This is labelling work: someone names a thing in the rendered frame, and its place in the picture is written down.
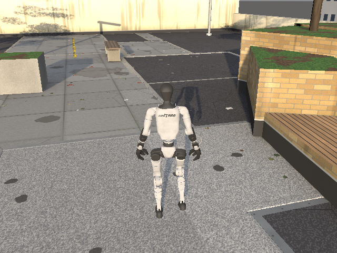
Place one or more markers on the robot right forearm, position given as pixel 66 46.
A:
pixel 193 140

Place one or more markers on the right robot upper arm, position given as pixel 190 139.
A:
pixel 186 118

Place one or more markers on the robot right hand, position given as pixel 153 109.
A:
pixel 196 152

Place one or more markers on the robot left forearm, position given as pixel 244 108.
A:
pixel 141 141

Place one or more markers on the left robot foot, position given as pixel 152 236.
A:
pixel 159 213

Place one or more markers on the robot left hand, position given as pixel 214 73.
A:
pixel 142 152

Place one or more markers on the left robot upper arm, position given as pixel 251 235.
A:
pixel 148 121

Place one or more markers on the robot right thigh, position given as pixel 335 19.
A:
pixel 180 154

